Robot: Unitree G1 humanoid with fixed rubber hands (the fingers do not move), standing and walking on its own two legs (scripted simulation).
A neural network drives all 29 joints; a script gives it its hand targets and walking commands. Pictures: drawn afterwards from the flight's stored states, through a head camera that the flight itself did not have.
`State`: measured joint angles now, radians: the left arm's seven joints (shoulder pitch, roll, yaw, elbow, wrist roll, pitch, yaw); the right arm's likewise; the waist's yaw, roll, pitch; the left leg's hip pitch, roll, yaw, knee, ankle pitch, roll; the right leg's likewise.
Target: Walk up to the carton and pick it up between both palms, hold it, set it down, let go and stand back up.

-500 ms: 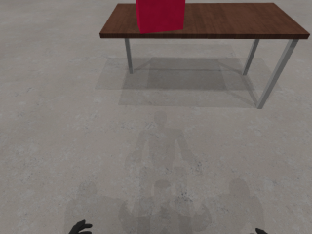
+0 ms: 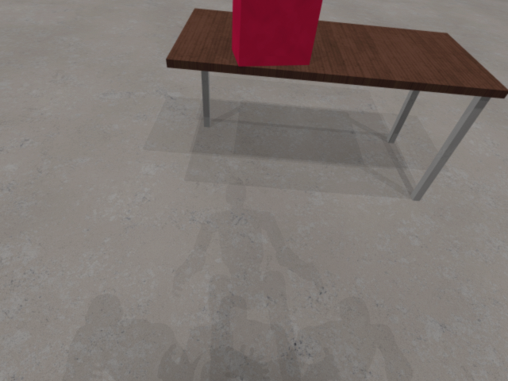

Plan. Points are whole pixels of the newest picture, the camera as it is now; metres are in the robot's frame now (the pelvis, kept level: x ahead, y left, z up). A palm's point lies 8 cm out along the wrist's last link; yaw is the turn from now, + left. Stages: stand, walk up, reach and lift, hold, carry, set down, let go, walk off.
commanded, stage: walk up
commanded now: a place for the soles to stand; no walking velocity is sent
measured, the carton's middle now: (273, 25) +1.34 -0.06 +0.06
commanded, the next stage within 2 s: none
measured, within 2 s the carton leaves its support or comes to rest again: neither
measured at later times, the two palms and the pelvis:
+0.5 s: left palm (127, 322) +0.27 +0.25 -0.11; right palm (447, 344) +0.24 -0.34 -0.11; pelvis +0.18 -0.04 -0.02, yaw -2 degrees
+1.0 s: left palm (132, 232) +0.47 +0.29 -0.11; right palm (400, 252) +0.41 -0.29 -0.07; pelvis +0.35 +0.01 -0.01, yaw -2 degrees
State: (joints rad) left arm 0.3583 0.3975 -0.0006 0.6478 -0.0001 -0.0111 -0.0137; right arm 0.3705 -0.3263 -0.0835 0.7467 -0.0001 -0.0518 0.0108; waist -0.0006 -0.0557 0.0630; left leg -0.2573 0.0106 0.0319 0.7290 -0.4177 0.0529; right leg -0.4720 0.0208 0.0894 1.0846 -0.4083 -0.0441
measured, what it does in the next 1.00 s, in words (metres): walks ahead: right foot, then left foot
